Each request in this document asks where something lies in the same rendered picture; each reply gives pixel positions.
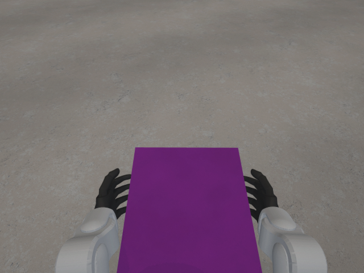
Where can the carton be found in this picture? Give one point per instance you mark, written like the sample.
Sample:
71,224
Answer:
188,212

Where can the left robot hand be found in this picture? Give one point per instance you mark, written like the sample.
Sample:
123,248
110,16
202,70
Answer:
108,193

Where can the robot left forearm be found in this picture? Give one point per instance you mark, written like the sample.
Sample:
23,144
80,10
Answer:
93,244

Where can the right robot hand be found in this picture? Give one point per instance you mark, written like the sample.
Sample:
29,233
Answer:
263,193

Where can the robot right forearm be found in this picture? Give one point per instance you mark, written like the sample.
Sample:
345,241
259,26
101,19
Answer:
284,242

